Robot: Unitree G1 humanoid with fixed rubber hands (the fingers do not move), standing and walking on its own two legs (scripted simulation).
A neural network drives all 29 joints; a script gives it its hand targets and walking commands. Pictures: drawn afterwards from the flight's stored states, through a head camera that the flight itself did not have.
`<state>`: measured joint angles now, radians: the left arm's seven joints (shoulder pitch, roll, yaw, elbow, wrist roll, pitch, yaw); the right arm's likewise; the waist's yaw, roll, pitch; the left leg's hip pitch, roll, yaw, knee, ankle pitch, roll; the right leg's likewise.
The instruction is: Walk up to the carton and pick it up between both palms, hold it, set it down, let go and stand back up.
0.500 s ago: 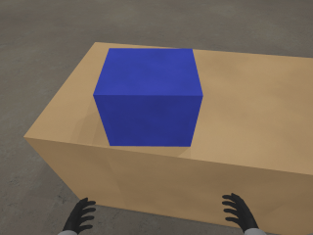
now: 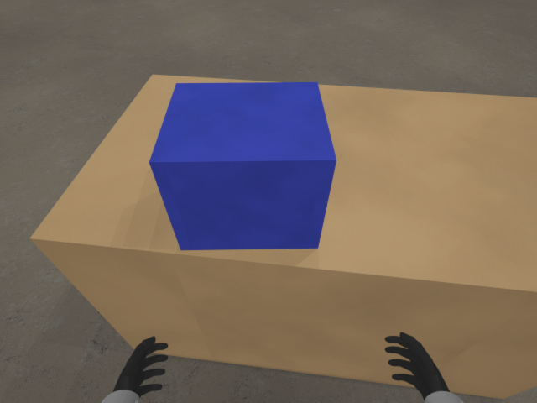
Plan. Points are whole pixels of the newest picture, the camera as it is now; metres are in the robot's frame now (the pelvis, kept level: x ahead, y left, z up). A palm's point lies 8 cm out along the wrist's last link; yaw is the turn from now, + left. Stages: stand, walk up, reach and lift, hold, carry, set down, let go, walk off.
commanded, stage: let go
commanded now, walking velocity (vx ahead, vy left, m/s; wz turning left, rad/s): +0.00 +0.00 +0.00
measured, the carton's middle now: (248, 167) +0.52 +0.05 +0.05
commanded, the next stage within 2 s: stand in 0.02 s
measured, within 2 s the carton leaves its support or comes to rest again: neither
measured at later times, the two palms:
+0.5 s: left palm out of the picture +0.07 +0.28 -0.10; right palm out of the picture +0.08 -0.24 -0.10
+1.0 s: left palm out of the picture +0.00 +0.28 -0.11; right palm out of the picture +0.03 -0.24 -0.12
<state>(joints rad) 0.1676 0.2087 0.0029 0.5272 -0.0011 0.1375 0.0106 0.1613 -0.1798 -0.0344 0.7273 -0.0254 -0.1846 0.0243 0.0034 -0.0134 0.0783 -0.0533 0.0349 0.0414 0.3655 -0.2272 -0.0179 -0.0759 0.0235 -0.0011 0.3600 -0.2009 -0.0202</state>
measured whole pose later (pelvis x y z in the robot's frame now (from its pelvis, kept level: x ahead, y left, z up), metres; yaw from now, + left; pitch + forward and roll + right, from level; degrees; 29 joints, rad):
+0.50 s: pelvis -0.02 +0.01 -0.01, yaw +2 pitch -3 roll +0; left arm 0.33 0.27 0.02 0.67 0.02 -0.03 0.00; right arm 0.30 -0.26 -0.03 0.74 -0.01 -0.03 0.01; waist 0.00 0.01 0.00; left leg -0.18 0.01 0.02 0.47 -0.24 0.01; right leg -0.18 -0.01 -0.02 0.45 -0.22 0.00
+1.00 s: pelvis -0.04 +0.02 -0.01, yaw +2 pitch -3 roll +0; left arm 0.39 0.28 0.00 0.72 0.02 -0.03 0.00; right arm 0.35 -0.27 -0.01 0.75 -0.01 -0.02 0.01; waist 0.00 0.01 0.01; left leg -0.24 0.00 0.02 0.50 -0.22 0.02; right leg -0.25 -0.02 -0.02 0.49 -0.20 0.01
